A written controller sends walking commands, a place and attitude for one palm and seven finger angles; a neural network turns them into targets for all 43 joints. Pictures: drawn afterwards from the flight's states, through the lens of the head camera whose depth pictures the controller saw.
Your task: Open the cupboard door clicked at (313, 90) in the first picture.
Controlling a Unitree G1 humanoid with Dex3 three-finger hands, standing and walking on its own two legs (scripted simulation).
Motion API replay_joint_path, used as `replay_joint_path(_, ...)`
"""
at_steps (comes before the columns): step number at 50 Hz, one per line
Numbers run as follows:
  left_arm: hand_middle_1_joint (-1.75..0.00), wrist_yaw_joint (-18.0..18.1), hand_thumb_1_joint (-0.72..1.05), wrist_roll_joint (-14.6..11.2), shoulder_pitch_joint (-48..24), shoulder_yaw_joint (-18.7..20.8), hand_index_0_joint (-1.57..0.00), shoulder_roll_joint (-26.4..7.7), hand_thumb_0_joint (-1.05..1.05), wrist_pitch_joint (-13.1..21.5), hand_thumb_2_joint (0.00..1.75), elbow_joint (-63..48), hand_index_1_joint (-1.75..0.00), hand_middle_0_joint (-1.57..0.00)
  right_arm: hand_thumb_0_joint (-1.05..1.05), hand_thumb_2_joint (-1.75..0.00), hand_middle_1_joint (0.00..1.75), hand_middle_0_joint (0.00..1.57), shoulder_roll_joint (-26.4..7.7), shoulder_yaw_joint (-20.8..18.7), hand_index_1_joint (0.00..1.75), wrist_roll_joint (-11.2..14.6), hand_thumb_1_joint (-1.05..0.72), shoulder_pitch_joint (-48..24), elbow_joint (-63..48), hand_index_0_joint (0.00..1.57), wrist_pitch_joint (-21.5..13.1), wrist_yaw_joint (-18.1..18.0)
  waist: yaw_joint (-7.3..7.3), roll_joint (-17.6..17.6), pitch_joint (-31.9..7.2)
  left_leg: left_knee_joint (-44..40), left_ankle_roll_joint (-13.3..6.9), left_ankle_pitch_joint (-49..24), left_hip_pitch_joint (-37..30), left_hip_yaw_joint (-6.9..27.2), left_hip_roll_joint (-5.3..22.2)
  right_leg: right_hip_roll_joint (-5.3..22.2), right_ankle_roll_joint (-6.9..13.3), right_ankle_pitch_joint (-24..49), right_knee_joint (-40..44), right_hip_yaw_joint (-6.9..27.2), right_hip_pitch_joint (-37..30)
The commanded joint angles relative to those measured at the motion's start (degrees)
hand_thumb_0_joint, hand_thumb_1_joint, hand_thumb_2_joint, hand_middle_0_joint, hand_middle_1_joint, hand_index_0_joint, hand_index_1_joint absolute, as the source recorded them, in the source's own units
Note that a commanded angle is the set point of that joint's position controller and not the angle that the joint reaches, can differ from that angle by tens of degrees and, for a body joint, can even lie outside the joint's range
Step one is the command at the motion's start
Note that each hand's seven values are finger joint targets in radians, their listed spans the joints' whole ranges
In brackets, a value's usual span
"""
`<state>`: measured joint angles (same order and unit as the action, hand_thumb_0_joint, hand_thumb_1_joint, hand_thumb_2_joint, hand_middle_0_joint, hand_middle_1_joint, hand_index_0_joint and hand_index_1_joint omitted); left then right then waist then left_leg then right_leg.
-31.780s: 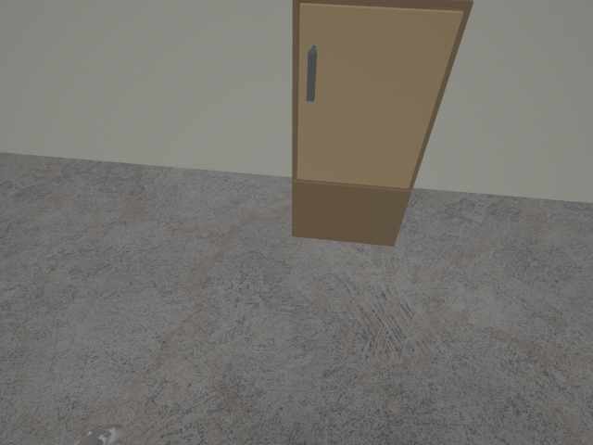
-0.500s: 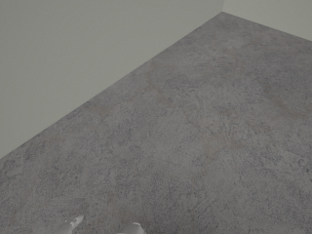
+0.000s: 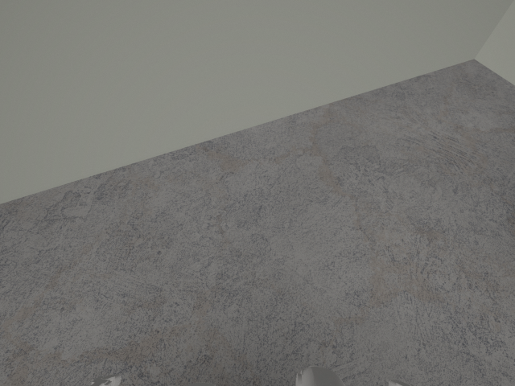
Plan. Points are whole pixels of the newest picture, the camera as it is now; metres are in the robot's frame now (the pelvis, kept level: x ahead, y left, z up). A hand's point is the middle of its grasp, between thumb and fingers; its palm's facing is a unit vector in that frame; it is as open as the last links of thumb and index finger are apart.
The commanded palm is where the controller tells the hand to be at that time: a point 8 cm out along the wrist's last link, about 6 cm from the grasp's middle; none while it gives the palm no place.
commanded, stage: turn to face it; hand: left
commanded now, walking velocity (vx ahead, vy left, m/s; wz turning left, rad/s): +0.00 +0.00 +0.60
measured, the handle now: out of the picture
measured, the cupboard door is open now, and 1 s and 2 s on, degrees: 45 45 45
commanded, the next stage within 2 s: none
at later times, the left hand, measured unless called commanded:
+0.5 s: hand out of the picture +0.01 +0.15 -0.16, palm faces +0.32 -0.92 -0.23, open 7.3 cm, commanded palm none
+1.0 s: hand out of the picture -0.01 +0.23 -0.15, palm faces +0.55 -0.80 -0.24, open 7.4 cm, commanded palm none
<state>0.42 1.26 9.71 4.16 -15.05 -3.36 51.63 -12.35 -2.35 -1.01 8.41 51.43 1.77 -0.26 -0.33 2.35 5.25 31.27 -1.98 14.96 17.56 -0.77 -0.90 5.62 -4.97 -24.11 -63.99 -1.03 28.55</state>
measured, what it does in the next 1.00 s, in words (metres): steps on the spot, turning left: right foot, then left foot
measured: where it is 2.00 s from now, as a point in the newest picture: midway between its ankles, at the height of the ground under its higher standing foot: outside the picture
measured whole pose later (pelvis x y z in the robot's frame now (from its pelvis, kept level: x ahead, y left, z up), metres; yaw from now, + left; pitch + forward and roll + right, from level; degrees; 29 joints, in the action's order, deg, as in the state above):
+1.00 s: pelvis +0.01 -0.02 +0.01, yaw +34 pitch +2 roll -2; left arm 0.6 1.2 6.2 3.9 -14.9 -2.9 50.1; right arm -11.2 -2.4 -1.1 12.2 53.5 1.8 -0.1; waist 1.3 1.0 4.0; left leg 26.4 -3.4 11.2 17.2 5.2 -3.7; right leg 3.7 -5.7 -21.7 -56.2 1.9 26.9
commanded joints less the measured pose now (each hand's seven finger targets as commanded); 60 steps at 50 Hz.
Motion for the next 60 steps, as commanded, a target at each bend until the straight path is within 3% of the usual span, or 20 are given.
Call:
replay_joint_path(1,-0.30,0.11,0.90,-0.26,-1.12,0.76,-0.20,-3.41,0.00,1.38,0.90,-5.33,-0.30,-0.20,0.00,-0.90,0.30,0.20,-12.40,-3.72,0.30,-0.33,-0.90,2.55,-2.95,0.20,-1.09,-0.58,1.33,-8.55,-7.01,-12.02,-7.34,-16.69,-6.95,15.74,13.64,-1.01,-0.18,0.61,6.31,0.92,0.71)
replay_joint_path(8,-0.30,0.51,0.90,-0.80,4.10,0.92,-0.20,-3.84,0.00,2.65,0.90,-5.29,-0.30,-0.20,0.00,-0.90,0.30,0.20,-12.23,-4.63,0.30,-0.08,-0.90,-1.24,-4.17,0.20,-0.08,-0.15,-1.55,-10.90,-8.92,-4.79,-4.27,-14.09,2.69,18.50,9.43,-4.96,1.16,8.84,35.17,-1.39,-19.88)
replay_joint_path(9,-0.30,0.91,0.90,-0.41,6.29,1.55,-0.20,-6.65,0.00,3.35,0.90,-4.85,-0.30,-0.20,0.00,-0.90,0.30,0.20,-9.92,-4.36,0.30,0.47,-0.90,-0.94,-4.56,0.20,-0.13,0.07,-2.67,-2.85,-10.27,0.50,-1.22,-6.25,9.09,16.17,5.64,0.42,2.32,11.19,43.55,3.65,-28.24)
replay_joint_path(10,-0.30,1.46,0.90,0.52,7.74,2.62,-0.20,-12.34,0.00,3.90,0.90,-4.79,-0.30,-0.20,0.00,-0.90,0.30,0.20,-5.79,-3.79,0.30,0.87,-0.90,-0.45,-5.65,0.20,-0.27,0.36,-3.38,15.83,-10.53,15.11,3.98,13.41,18.71,4.34,-3.41,17.14,8.08,15.39,48.92,20.44,-32.94)
replay_joint_path(11,-0.30,1.71,0.90,0.19,6.69,2.25,-0.20,-13.33,0.00,3.66,0.90,-5.44,-0.30,-0.20,0.00,-0.90,0.30,0.20,-8.10,-4.26,0.30,0.44,-0.90,-1.03,-6.03,0.20,0.05,0.54,-3.26,15.40,-9.78,29.04,4.28,21.65,17.13,4.19,-1.91,24.57,13.23,21.40,48.88,22.58,-24.71)
replay_joint_path(12,-0.30,1.75,0.90,0.08,3.75,1.54,-0.20,-10.95,0.00,3.62,0.90,-6.18,-0.30,-0.20,0.00,-0.90,0.30,0.20,-7.72,-4.04,0.30,0.12,-0.90,-0.32,-5.72,0.20,0.39,0.95,-1.31,9.66,-7.51,35.92,3.97,18.30,16.99,5.32,-0.32,21.47,14.56,22.04,47.62,16.93,-21.06)
replay_joint_path(16,-0.30,1.62,0.90,-0.37,0.72,0.02,-0.20,-5.48,0.00,4.00,0.90,-6.43,-0.30,-0.20,0.00,-0.90,0.30,0.20,-5.98,-3.67,0.30,0.27,-0.90,0.02,-2.59,0.20,1.61,1.81,1.26,11.60,-5.07,38.73,6.34,8.68,18.00,1.54,2.02,11.50,9.75,39.77,42.98,0.82,-23.27)
replay_joint_path(25,-0.30,1.40,0.90,0.43,7.42,1.73,-0.20,-9.19,0.00,3.80,0.90,-3.84,-0.30,-0.20,0.00,-0.90,0.30,0.20,-4.12,-2.03,0.30,0.61,-0.90,-6.50,-4.21,0.20,0.83,2.15,-2.37,10.06,-6.59,12.68,5.08,10.28,8.08,-5.68,1.36,15.42,10.77,45.76,37.58,-4.00,-27.38)
replay_joint_path(28,-0.30,0.89,0.90,-0.12,4.75,2.06,-0.20,-9.55,0.00,3.51,0.90,-4.13,-0.30,-0.20,0.00,-0.90,0.30,0.20,-6.51,-2.66,0.30,0.34,-0.90,-0.20,-3.20,0.20,0.23,1.92,1.80,6.93,-8.29,-1.09,3.51,-0.31,-5.46,-5.96,0.48,14.41,7.04,37.66,29.28,-7.91,-19.50)
replay_joint_path(29,-0.30,0.61,0.90,-0.45,3.80,1.82,-0.20,-7.92,0.00,3.16,0.90,-5.02,-0.30,-0.20,0.00,-0.90,0.30,0.20,-10.74,-3.79,0.30,0.07,-0.90,5.05,-2.02,0.20,-0.23,1.73,4.89,-2.68,-11.51,-5.84,0.81,-10.34,-15.78,2.17,6.44,11.10,3.78,24.99,18.50,-10.55,-10.59)
replay_joint_path(30,-0.30,0.17,0.90,-0.89,1.84,0.57,-0.20,-3.29,0.00,2.80,0.90,-7.62,-0.30,-0.20,0.00,-0.90,0.30,0.20,-17.85,-5.66,0.30,-0.34,-0.90,9.66,-1.64,0.20,-0.61,1.21,7.22,-21.25,-13.07,-9.26,-8.19,-33.09,-22.07,26.04,23.64,1.69,-0.92,-13.77,3.21,-10.03,5.77)
replay_joint_path(31,-0.30,0.73,0.90,-0.35,-1.58,0.17,-0.20,-4.29,0.00,1.91,0.90,-8.84,-0.30,-0.20,0.00,-0.90,0.30,0.20,-18.43,-5.56,0.30,0.25,-0.90,12.32,-0.41,0.20,-0.13,0.64,7.52,-15.25,-14.28,-8.28,-11.36,-38.74,-20.71,25.35,25.82,1.85,0.37,-14.78,-2.50,-1.24,6.55)
replay_joint_path(37,-0.30,-0.13,0.90,0.17,0.94,1.17,-0.20,-4.57,0.00,1.29,0.90,-4.18,-0.30,-0.20,0.00,-0.90,0.30,0.20,-12.05,-3.32,0.30,-0.10,-0.90,0.63,-3.63,0.20,-1.31,-0.84,0.92,-8.59,-7.49,-13.07,-6.22,-17.56,-8.21,15.44,13.90,0.94,-0.29,3.36,-4.83,2.11,4.87)
replay_joint_path(50,-0.30,0.57,0.90,-0.52,-6.16,0.45,-0.20,-3.58,0.00,1.92,0.90,-7.24,-0.30,-0.20,0.00,-0.90,0.30,0.20,-12.18,-4.26,0.30,-0.47,-0.90,6.78,-1.09,0.20,-0.95,-0.59,2.99,-10.30,-8.98,-10.53,-8.05,-21.85,-10.93,24.12,12.19,-3.42,-0.26,-0.36,13.37,2.62,0.00)
replay_joint_path(55,-0.30,1.09,0.90,-1.13,-0.79,0.64,-0.20,-3.73,0.00,2.35,0.90,-6.19,-0.30,-0.20,0.00,-0.90,0.30,0.20,-11.58,-4.82,0.30,-0.22,-0.90,3.37,-1.98,0.20,-0.12,-0.51,0.44,-11.97,-10.12,-7.62,-5.63,-20.14,-2.42,26.07,8.85,-6.72,1.58,4.81,30.85,1.55,-15.87)
replay_joint_path(56,-0.30,1.27,0.90,-1.10,1.69,0.97,-0.20,-4.72,0.00,2.78,0.90,-5.53,-0.30,-0.20,0.00,-0.90,0.30,0.20,-10.86,-4.68,0.30,0.16,-0.90,2.17,-2.30,0.20,-0.13,-0.42,-1.14,-9.67,-10.78,-5.38,-3.94,-16.96,1.58,25.45,7.22,-5.90,1.84,10.22,38.81,2.07,-22.75)
replay_joint_path(57,-0.30,1.61,0.90,-0.83,4.15,1.60,-0.20,-7.42,0.00,3.32,0.90,-4.99,-0.30,-0.20,0.00,-0.90,0.30,0.20,-8.47,-4.43,0.30,0.72,-0.90,2.33,-2.68,0.20,-0.21,-0.12,-2.21,-2.43,-12.09,-0.25,-0.87,-5.69,9.65,21.56,3.71,1.42,3.53,11.39,45.86,8.07,-32.18)
replay_joint_path(58,-0.30,2.04,0.90,0.01,3.90,2.34,-0.20,-11.73,0.00,3.58,0.90,-5.27,-0.30,-0.20,0.00,-0.90,0.30,0.20,-5.29,-4.08,0.30,1.07,-0.90,2.78,-3.60,0.20,-0.32,-0.01,-2.48,13.94,-11.21,13.11,4.07,14.63,19.59,8.53,-4.38,17.25,9.94,13.85,48.96,23.06,-36.03)
replay_joint_path(59,-0.30,2.15,0.90,0.05,2.96,1.69,-0.20,-11.72,0.00,3.38,0.90,-5.76,-0.30,-0.20,0.00,-0.90,0.30,0.20,-8.35,-4.59,0.30,0.25,-0.90,1.93,-3.67,0.20,-0.03,0.24,-1.93,10.53,-8.34,27.00,4.30,20.41,17.74,5.98,-3.28,23.42,14.49,18.76,49.21,23.79,-25.14)
replay_joint_path(60,-0.30,1.99,0.90,-0.18,-0.54,0.80,-0.20,-9.23,0.00,3.31,0.90,-6.51,-0.30,-0.20,0.00,-0.90,0.30,0.20,-7.69,-4.53,0.30,-0.25,-0.90,3.10,-2.90,0.20,0.45,0.83,0.35,5.65,-5.38,34.18,4.32,16.01,17.03,6.57,-1.83,18.98,14.61,19.60,48.47,17.00,-21.04)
